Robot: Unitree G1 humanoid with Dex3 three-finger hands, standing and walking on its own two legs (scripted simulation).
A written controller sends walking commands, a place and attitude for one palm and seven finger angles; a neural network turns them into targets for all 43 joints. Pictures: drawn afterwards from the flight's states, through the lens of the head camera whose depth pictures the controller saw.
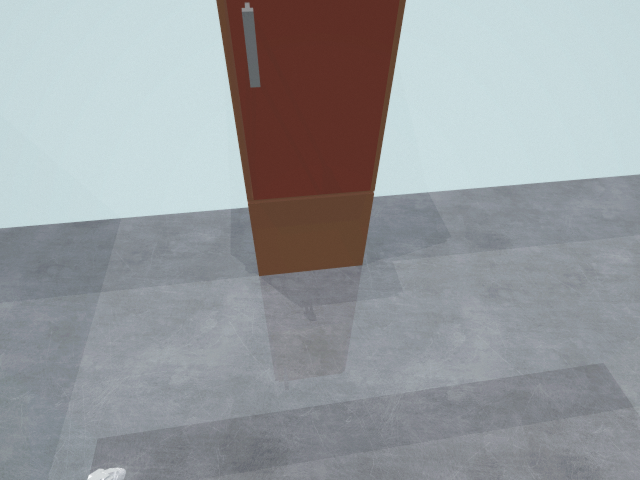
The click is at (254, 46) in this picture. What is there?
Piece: cupboard door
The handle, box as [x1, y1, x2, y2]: [242, 2, 260, 87]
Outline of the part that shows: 245,2 245,7 242,8 242,17 250,87 260,86 252,8 249,7 248,2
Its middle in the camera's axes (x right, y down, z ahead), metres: -0.16 -0.43 +0.86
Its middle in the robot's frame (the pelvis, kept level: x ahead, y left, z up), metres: +0.94 +0.21 +0.13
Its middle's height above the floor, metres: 0.90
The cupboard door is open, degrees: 0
